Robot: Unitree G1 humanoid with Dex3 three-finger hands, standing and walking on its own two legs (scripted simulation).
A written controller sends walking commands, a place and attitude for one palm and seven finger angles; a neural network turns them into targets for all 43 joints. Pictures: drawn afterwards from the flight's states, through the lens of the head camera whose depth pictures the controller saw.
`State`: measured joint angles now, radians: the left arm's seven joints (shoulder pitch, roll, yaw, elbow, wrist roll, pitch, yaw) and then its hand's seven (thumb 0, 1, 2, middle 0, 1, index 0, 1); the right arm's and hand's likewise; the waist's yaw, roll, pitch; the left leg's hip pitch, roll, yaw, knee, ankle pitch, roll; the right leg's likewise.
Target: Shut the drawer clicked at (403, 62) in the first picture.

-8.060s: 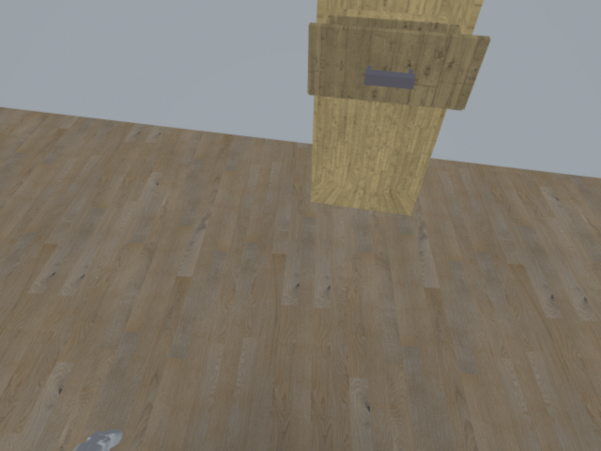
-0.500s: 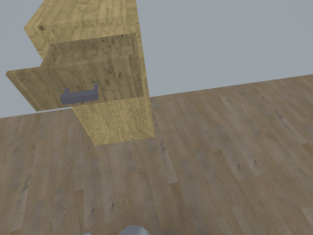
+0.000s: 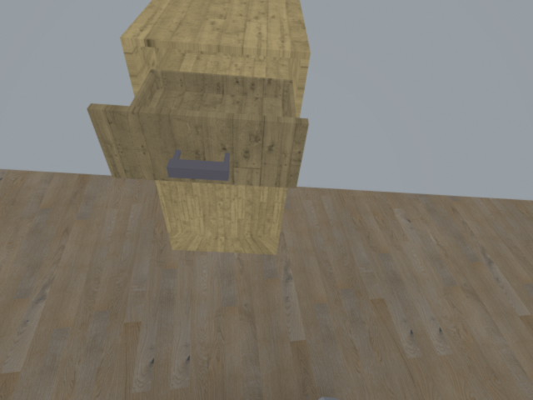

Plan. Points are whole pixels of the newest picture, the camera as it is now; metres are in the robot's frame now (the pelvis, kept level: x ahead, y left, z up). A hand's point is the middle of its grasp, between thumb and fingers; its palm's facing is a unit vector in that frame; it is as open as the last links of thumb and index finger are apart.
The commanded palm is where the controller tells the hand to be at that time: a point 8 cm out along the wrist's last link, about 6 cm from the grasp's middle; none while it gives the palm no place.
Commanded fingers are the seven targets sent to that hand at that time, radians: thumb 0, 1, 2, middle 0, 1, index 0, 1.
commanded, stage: take the last steps up to it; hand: left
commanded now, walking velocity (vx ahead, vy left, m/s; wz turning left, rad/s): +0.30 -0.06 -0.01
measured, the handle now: (200, 162) +0.55 +0.18 +0.03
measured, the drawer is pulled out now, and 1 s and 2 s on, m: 0.29 0.29 0.29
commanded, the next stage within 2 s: come to a stop and stand still in 0.64 s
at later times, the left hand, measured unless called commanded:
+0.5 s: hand (210, 366) +0.22 +0.11 -0.16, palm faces +0.09 -0.97 -0.22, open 7.1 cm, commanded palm none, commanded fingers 0.00 0.90 0.90 -0.20 -0.30 -0.20 -0.30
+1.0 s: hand (207, 387) +0.19 +0.11 -0.19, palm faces +0.12 -0.98 -0.16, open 7.4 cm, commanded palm none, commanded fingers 0.00 0.90 0.90 -0.20 -0.30 -0.20 -0.30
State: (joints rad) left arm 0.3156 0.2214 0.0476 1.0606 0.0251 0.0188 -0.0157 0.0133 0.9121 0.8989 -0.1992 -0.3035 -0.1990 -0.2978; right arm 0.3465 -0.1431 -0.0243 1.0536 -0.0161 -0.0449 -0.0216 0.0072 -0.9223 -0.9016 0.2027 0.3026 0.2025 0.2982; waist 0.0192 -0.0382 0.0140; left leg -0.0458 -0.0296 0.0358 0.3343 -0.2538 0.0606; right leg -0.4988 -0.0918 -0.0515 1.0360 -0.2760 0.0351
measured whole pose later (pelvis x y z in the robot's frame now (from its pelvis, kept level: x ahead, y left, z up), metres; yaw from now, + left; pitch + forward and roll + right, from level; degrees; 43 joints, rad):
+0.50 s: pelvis +0.14 -0.07 -0.01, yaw +2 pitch -2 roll +0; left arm 0.20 0.14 0.06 1.02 0.01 -0.06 0.03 -0.01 0.95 0.90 -0.20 -0.30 -0.20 -0.30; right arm 0.35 -0.17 -0.06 1.10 -0.03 -0.01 -0.01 0.01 -0.91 -0.90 0.20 0.30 0.20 0.30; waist -0.03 0.04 0.03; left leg -0.45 0.08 0.05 1.11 -0.35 0.00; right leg -0.23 -0.02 -0.17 0.46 -0.19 -0.06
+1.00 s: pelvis +0.23 -0.05 -0.01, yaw +2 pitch -2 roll +1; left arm 0.32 0.14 0.03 1.12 0.01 0.03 0.03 0.01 0.91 0.90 -0.20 -0.30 -0.20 -0.30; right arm 0.15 -0.14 -0.03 1.07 -0.01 -0.02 -0.05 -0.02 -0.95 -0.90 0.20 0.30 0.20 0.30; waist 0.03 -0.04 0.06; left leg -0.22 0.03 0.13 0.45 -0.19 0.02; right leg -0.31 -0.07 -0.05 0.77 -0.45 0.04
